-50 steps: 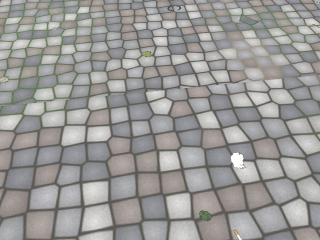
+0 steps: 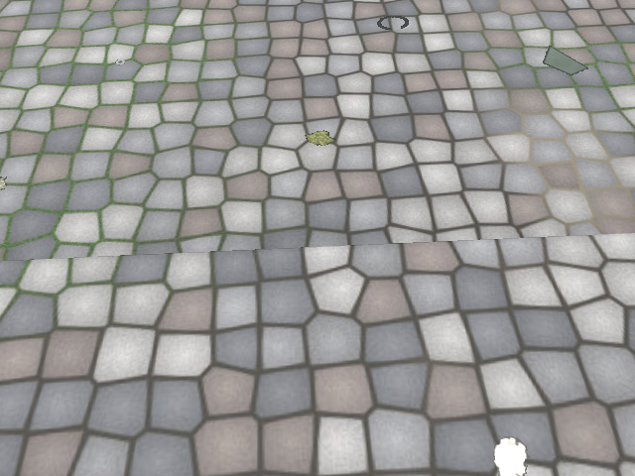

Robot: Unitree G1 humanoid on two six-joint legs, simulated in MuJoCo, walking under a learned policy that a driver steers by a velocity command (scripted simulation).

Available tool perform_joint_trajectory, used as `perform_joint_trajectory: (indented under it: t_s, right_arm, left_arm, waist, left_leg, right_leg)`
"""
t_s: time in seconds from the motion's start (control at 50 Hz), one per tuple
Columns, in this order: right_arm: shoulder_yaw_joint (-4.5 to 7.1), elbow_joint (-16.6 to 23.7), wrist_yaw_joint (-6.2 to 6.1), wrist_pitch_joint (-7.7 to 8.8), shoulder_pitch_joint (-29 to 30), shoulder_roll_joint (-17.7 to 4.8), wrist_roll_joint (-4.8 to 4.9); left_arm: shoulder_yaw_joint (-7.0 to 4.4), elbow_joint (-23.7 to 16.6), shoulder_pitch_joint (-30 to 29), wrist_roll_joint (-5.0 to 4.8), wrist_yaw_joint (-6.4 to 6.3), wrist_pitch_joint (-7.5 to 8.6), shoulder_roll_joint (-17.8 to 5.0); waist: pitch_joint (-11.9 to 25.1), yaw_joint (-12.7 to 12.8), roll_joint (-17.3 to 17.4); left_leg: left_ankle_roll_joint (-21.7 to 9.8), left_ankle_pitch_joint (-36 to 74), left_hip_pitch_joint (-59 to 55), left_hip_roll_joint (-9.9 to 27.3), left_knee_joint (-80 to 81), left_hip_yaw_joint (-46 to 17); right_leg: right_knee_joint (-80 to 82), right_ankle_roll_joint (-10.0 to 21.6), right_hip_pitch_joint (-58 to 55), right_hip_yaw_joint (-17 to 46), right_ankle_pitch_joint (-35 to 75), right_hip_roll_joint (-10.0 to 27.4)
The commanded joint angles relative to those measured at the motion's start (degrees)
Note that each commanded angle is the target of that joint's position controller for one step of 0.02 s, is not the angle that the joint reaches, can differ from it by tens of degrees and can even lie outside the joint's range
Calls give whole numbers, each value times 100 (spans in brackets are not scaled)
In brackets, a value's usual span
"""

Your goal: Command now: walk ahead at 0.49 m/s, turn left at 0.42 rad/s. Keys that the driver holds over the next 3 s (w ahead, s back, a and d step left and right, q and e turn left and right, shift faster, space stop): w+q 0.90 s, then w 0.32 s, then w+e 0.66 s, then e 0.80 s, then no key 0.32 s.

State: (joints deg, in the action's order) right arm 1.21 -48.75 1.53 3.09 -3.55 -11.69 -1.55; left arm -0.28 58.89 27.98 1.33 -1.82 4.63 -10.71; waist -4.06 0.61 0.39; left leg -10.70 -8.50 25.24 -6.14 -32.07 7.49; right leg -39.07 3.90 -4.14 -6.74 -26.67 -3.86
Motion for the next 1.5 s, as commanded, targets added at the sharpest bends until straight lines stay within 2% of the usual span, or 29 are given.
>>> perform_joint_trajectory:
  t_s: [0.02,0.04,0.06,0.1,0.2,0.3,0.42,0.48,0.52,0.54,0.56,0.58,0.62,0.66,0.76,0.88,0.96,1.02,1.06,1.08,1.1,1.12,1.14,1.18,1.2,1.24,1.3,1.38,1.5]
  right_arm:
    - [465,-437,-56,-86,-2175,-1463,80]
    - [439,-309,-51,-92,-1598,-1188,155]
    - [386,-238,-50,-87,-1288,-946,140]
    - [321,-261,-86,6,-1201,-750,109]
    - [337,-385,-122,143,-1673,-993,160]
    - [338,-442,-147,69,-2445,-986,162]
    - [354,-401,-235,25,-2879,-1051,54]
    - [394,-252,-295,27,-2482,-1189,39]
    - [417,-138,-212,96,-2078,-1309,91]
    - [366,3,-142,164,-2052,-1107,171]
    - [242,170,-160,173,-2492,-493,332]
    - [305,207,-205,114,-2812,-973,201]
    - [323,135,-156,-1,-2097,-1011,29]
    - [321,227,-42,-102,-1899,-847,-36]
    - [275,581,125,-287,-1285,-661,-67]
    - [142,1059,250,-263,-120,-489,-25]
    - [62,1332,285,-242,556,-439,-59]
    - [76,1334,202,-211,519,-518,-112]
    - [164,986,120,-115,-514,-646,-158]
    - [270,652,54,-60,-1449,-862,-224]
    - [417,555,-52,-44,-2225,-1435,-306]
    - [497,558,-103,-113,-2310,-1753,-32]
    - [483,511,-157,-143,-2066,-1578,80]
    - [321,419,-160,-51,-1480,-1012,81]
    - [263,389,-155,2,-1311,-840,100]
    - [220,346,-142,106,-1259,-723,81]
    - [261,150,-135,196,-1535,-849,94]
    - [221,-5,-145,238,-1784,-803,77]
    - [181,-207,-256,266,-2062,-897,18]
  left_arm:
    - [-147,-805,6,-40,102,108,-562]
    - [-180,-928,-549,20,132,180,-945]
    - [-218,-1039,-914,-3,171,231,-1047]
    - [-202,-1089,-987,86,166,108,-879]
    - [-154,-1447,-1605,142,211,-212,-649]
    - [-167,-1870,-2739,105,260,-268,-741]
    - [-73,-2319,-3722,50,329,-188,-743]
    - [-98,-2309,-3274,-9,300,-95,-899]
    - [-240,-1913,-1865,-26,184,8,-1226]
    - [-344,-1802,-950,85,74,72,-1570]
    - [-441,-1832,-590,226,2,26,-1976]
    - [-486,-1826,-800,132,50,-66,-1908]
    - [-301,-1920,-1503,59,105,-80,-930]
    - [-259,-1779,-1461,66,106,-19,-832]
    - [-302,-1503,-1015,-44,182,180,-895]
    - [-313,-1298,-664,-22,180,120,-963]
    - [-335,-1092,-231,-9,148,63,-1126]
    - [-340,-884,3,-4,129,-52,-1259]
    - [-338,-799,2,-30,115,-134,-1386]
    - [-301,-853,-34,-64,110,-146,-1314]
    - [-163,-1181,57,-148,167,-114,-804]
    - [-221,-1320,72,-139,205,-124,-894]
    - [-321,-1442,-600,-49,181,-140,-1221]
    - [-255,-1421,-752,-111,227,-73,-962]
    - [-260,-1343,-609,-14,245,-154,-917]
    - [-261,-1157,-297,65,320,-322,-790]
    - [-289,-1239,-711,10,386,-406,-714]
    - [-302,-1475,-1549,-46,407,-394,-706]
    - [-235,-1729,-2249,51,484,-365,-709]
  waist:
    - [1750,-568,1186]
    - [841,-465,253]
    - [316,-329,-98]
    - [22,83,-614]
    - [-13,62,-76]
    - [106,-459,235]
    - [58,-758,440]
    - [151,-398,561]
    - [810,284,331]
    - [1552,622,-29]
    - [2233,430,-1182]
    - [2357,152,-1529]
    - [796,40,-171]
    - [414,-112,-459]
    - [342,-165,-561]
    - [65,18,-486]
    - [-131,234,-492]
    - [-61,179,-548]
    - [546,-307,-527]
    - [1112,-687,-342]
    - [2010,-862,638]
    - [2433,-746,1145]
    - [1642,-761,392]
    - [593,-261,142]
    - [414,-33,184]
    - [434,148,229]
    - [131,118,256]
    - [-194,-75,284]
    - [-83,-272,296]
  left_leg:
    - [-1751,-440,-4355,2504,1214,-5207]
    - [-1468,-1354,-3552,2344,1828,-4668]
    - [-1260,-1156,-2700,2184,2072,-4178]
    - [-924,244,-1596,1752,2147,-3365]
    - [-539,1175,-1002,1146,2266,-2469]
    - [-47,1706,-1984,1049,1995,-2605]
    - [-186,2523,-2924,1163,1454,-2938]
    - [4,3004,-2624,1220,1076,-3054]
    - [287,3655,-2072,836,-274,-2831]
    - [399,2401,-1314,561,-1600,-2585]
    - [571,-1648,277,-168,-3202,-1780]
    - [537,-2274,938,-29,-3988,-1543]
    - [606,-1243,1059,504,-4043,-1379]
    - [687,-1019,834,768,-3703,-1285]
    - [728,-489,1265,898,-3518,-1137]
    - [768,735,1403,924,-1948,-771]
    - [595,438,984,828,-842,-397]
    - [339,-373,419,520,-302,-173]
    - [106,-476,-967,113,252,-73]
    - [-46,-325,-2412,261,448,-390]
    - [-501,-959,-4291,1994,568,-2577]
    - [-1098,-375,-4670,3087,1464,-4908]
    - [-974,334,-4166,2757,1407,-3915]
    - [-512,1227,-2641,2162,1699,-2548]
    - [-317,1341,-2136,1909,1865,-2190]
    - [-234,1459,-1791,1716,2124,-1800]
    - [-140,1234,-1668,1656,2499,-1378]
    - [104,1413,-1870,1591,2623,-856]
    - [359,3036,-2439,1680,2111,-129]
  right_leg:
    - [-5035,-104,4238,916,-317,-125]
    - [-4533,17,4668,1169,486,339]
    - [-4125,12,4482,1084,848,498]
    - [-3409,-180,3793,1098,953,783]
    - [-2030,-559,3722,769,1596,951]
    - [-936,-660,4445,735,2639,811]
    - [82,-569,4609,712,2345,456]
    - [809,-365,3371,792,2062,272]
    - [1375,-112,1292,782,2111,146]
    - [1415,134,-148,1629,1379,1078]
    - [1583,540,-1589,3743,1063,2701]
    - [2021,960,-1280,5232,610,3002]
    - [2353,755,343,3535,590,2391]
    - [2633,535,1062,2436,1562,1961]
    - [2910,559,1088,1272,3059,1882]
    - [2935,419,992,227,3446,1683]
    - [2904,412,677,26,3579,1872]
    - [2360,395,213,-130,4994,1998]
    - [923,291,224,-403,6266,1907]
    - [-262,173,976,-547,5522,1748]
    - [-2221,-55,2754,-619,2716,1351]
    - [-3689,-244,4056,-43,-459,401]
    - [-3835,-220,4595,580,-6,714]
    - [-2991,-173,4166,688,604,1063]
    - [-2650,-214,3789,706,698,1138]
    - [-2491,-264,3397,661,940,1059]
    - [-2140,-278,3809,770,1609,1039]
    - [-1145,-221,4255,974,2529,809]
    - [-404,13,3630,137,2916,434]
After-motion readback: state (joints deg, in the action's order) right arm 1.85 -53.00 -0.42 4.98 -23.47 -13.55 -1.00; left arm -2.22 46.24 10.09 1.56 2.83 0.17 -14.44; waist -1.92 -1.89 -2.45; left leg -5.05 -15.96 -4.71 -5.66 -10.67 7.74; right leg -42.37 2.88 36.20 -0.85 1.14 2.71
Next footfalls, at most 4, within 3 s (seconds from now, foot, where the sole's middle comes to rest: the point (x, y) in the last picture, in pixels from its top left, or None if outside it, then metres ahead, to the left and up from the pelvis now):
0.54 right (375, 452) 0.49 -0.07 -0.75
1.08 left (227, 401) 0.60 0.24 -0.75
1.62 right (228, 287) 0.89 0.27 -0.75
2.24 left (146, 226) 1.18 0.55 -0.87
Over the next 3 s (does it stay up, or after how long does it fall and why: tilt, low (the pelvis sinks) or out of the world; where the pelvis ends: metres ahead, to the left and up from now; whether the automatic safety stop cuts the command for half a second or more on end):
stays up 1.01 0.41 -0.10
